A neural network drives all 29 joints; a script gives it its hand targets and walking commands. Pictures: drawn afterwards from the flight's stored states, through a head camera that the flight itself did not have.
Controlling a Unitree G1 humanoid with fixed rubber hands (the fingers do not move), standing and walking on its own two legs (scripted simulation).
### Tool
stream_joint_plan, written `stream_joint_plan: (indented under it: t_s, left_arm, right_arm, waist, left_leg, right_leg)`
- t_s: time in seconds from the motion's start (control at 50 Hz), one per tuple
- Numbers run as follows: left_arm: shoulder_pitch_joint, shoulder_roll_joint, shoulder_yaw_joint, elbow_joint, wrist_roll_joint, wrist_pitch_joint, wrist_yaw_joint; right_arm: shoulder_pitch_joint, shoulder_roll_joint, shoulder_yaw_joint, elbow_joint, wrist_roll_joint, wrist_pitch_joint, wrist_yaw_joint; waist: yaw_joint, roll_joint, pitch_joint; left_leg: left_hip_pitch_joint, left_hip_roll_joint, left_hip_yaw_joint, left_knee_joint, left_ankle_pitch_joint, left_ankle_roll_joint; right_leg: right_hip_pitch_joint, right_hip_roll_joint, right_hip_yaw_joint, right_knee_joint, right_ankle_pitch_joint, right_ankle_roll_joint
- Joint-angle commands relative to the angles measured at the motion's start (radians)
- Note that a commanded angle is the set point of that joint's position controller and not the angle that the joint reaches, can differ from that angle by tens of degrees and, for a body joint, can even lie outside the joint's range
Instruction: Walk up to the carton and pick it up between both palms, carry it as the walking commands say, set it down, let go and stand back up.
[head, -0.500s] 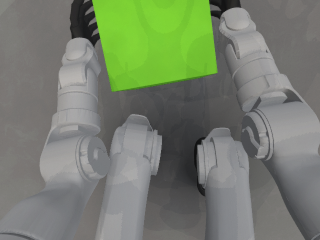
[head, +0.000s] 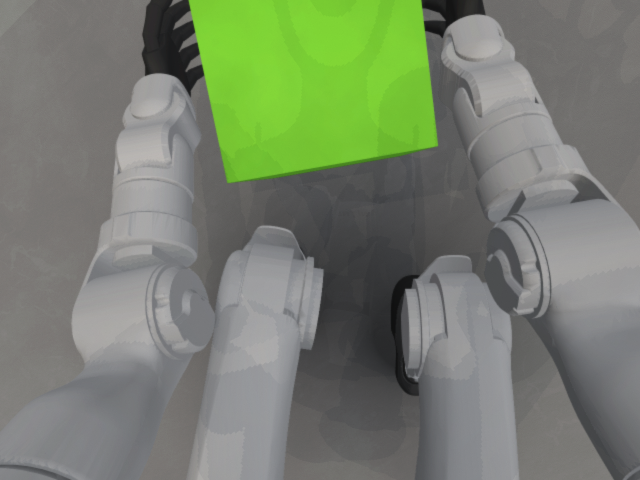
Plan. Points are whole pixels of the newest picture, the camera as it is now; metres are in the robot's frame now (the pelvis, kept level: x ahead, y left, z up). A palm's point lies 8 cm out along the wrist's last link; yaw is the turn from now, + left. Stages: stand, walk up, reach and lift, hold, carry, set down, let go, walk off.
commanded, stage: set down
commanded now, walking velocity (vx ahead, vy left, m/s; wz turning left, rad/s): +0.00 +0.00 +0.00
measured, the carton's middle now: (319, 79) +0.49 +0.09 -0.25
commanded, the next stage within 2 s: none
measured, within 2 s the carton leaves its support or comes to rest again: neither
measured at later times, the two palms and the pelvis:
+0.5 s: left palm (172, 81) +0.46 +0.24 -0.17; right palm (457, 22) +0.54 -0.05 -0.18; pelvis -0.01 +0.00 +0.00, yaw +1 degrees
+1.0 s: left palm (127, 62) +0.47 +0.27 -0.15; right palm out of the picture +0.56 -0.07 -0.16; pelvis -0.01 +0.01 +0.00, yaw +1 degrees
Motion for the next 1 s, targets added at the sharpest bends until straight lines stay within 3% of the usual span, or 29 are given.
stream_joint_plan:
  t_s: [0.0, 0.2, 0.32, 0.46, 0.52, 0.58, 0.72, 0.82, 0.98]
  left_arm:
    - [-0.603, -0.727, -0.328, -0.092, -0.073, -0.04, -0.234]
    - [-0.578, -0.647, -0.279, -0.076, -0.059, -0.058, -0.21]
    - [-0.53, -0.517, -0.222, -0.038, -0.053, -0.082, -0.171]
    - [-0.368, -0.068, -0.075, 0.043, -0.043, -0.152, -0.037]
    - [-0.3, 0.14, -0.049, 0.063, -0.074, -0.183, 0.028]
    - [-0.26, 0.222, -0.07, 0.098, -0.133, -0.203, 0.066]
    - [-0.271, 0.254, -0.154, 0.141, -0.236, -0.213, 0.063]
    - [-0.258, 0.274, -0.178, 0.147, -0.269, -0.21, 0.057]
    - [-0.227, 0.29, -0.209, -0.048, -0.317, -0.177, 0.076]
  right_arm:
    - [-0.467, 0.839, 0.195, -0.143, 0.053, -0.046, 0.223]
    - [-0.472, 0.747, 0.186, -0.147, 0.046, -0.06, 0.211]
    - [-0.461, 0.6, 0.167, -0.149, 0.043, -0.074, 0.181]
    - [-0.364, 0.138, 0.08, -0.125, 0.028, -0.085, 0.08]
    - [-0.32, -0.069, 0.067, -0.119, 0.038, -0.09, 0.036]
    - [-0.302, -0.156, 0.079, -0.108, 0.074, -0.092, 0.018]
    - [-0.313, -0.169, 0.147, -0.104, 0.169, -0.091, 0.04]
    - [-0.29, -0.2, 0.152, -0.102, 0.183, -0.089, 0.052]
    - [-0.289, -0.225, 0.131, -0.282, 0.176, -0.063, 0.033]
  waist:
    - [0.069, -0.095, -0.988]
    - [0.075, -0.097, -0.994]
    - [0.078, -0.096, -1.006]
    - [0.082, -0.098, -1.0]
    - [0.084, -0.102, -1.005]
    - [0.081, -0.11, -1.024]
    - [0.096, -0.111, -1.032]
    - [0.09, -0.108, -1.046]
    - [0.067, -0.11, -1.388]
  left_leg:
    - [0.503, -0.055, 0.113, -0.102, 0.405, 0.052]
    - [0.516, -0.05, 0.114, -0.101, 0.403, 0.047]
    - [0.534, -0.042, 0.118, -0.102, 0.407, 0.039]
    - [0.568, -0.015, 0.123, -0.127, 0.393, 0.026]
    - [0.575, -0.003, 0.126, -0.142, 0.386, 0.026]
    - [0.578, 0.005, 0.123, -0.144, 0.396, 0.03]
    - [0.573, 0.029, 0.108, -0.153, 0.416, 0.038]
    - [0.588, 0.035, 0.092, -0.157, 0.431, 0.039]
    - [0.79, 0.013, 0.107, -0.188, 0.503, 0.036]
  right_leg:
    - [0.338, 0.014, -0.036, -0.204, 0.336, -0.03]
    - [0.358, 0.008, -0.033, -0.201, 0.335, -0.024]
    - [0.381, -0.002, -0.03, -0.199, 0.339, -0.013]
    - [0.408, -0.035, -0.02, -0.222, 0.298, 0.012]
    - [0.426, -0.055, -0.018, -0.232, 0.273, 0.017]
    - [0.437, -0.072, -0.016, -0.227, 0.267, 0.022]
    - [0.409, -0.099, -0.02, -0.211, 0.246, 0.014]
    - [0.402, -0.11, -0.022, -0.205, 0.24, 0.009]
    - [0.581, -0.095, -0.057, -0.232, 0.298, 0.005]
